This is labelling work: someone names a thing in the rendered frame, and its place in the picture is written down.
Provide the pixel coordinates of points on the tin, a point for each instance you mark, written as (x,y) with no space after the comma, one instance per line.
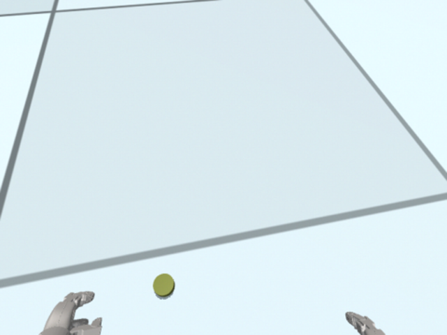
(163,285)

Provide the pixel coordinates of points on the right robot hand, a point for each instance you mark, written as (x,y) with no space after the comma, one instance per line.
(363,324)

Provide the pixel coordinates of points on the left robot hand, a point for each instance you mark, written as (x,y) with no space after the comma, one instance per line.
(63,314)

